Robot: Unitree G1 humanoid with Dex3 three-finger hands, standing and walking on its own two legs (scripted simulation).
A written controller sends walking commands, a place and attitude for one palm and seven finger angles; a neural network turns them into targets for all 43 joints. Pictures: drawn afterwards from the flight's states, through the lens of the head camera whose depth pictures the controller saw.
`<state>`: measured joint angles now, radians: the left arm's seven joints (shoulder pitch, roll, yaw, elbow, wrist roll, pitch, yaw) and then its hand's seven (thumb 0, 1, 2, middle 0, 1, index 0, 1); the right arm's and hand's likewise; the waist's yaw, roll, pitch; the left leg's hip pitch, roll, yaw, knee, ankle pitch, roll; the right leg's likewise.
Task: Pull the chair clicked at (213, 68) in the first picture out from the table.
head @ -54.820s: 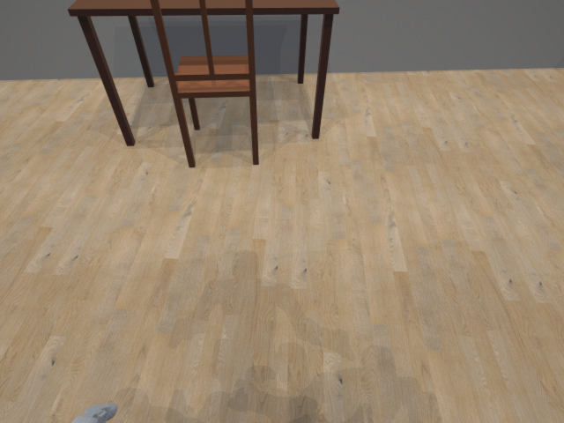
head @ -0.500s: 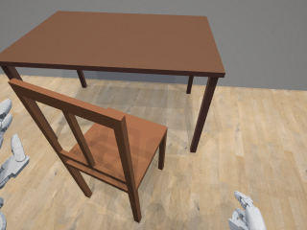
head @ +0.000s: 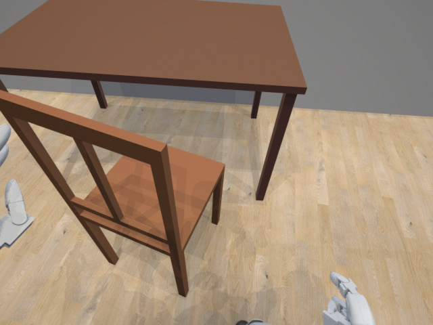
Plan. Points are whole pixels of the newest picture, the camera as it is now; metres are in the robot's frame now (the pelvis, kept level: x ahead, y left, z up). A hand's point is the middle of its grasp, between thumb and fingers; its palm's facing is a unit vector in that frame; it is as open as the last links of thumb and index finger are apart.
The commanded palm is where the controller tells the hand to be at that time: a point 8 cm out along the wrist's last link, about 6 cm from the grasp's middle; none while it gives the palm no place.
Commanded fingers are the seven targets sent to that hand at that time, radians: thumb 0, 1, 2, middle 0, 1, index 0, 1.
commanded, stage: step back with the hand held close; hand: left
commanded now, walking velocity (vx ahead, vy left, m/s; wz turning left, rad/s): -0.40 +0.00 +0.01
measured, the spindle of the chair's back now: (103, 184) +0.43 +0.30 -0.06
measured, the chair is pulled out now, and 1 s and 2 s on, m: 0.24 0.24 0.24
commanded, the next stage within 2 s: stop stepping back and stand still in 0.98 s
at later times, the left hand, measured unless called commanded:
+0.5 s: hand out of the picture +0.12 +0.27 +0.19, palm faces +0.48 -0.73 -0.49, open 7.4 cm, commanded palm +0.07 +0.29 +0.20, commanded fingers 0.00 0.90 0.90 -0.20 -0.30 -0.20 -0.30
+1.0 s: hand out of the picture +0.03 +0.21 +0.18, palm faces +0.32 -0.80 -0.50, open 7.4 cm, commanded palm -0.03 +0.24 +0.20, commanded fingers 0.00 0.90 0.90 -0.20 -0.30 -0.20 -0.30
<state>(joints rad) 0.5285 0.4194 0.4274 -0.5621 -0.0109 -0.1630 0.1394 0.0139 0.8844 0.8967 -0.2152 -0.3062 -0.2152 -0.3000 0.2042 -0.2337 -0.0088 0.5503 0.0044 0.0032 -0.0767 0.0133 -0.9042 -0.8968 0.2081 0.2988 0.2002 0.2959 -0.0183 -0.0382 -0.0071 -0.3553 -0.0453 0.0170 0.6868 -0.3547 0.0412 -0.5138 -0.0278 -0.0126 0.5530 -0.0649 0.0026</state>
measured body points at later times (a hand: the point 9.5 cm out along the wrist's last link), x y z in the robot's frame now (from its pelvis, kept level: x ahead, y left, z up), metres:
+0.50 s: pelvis -0.05 -0.02 +0.01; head -0.05 +0.01 +0.46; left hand +0.09 +0.30 +0.22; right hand +0.13 -0.25 -0.06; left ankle +0.00 +0.10 -0.72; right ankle -0.07 -0.14 -0.67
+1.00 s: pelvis -0.19 -0.05 +0.02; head -0.19 -0.04 +0.46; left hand +0.00 +0.25 +0.20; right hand -0.01 -0.31 -0.04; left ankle -0.09 +0.07 -0.72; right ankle -0.18 -0.14 -0.71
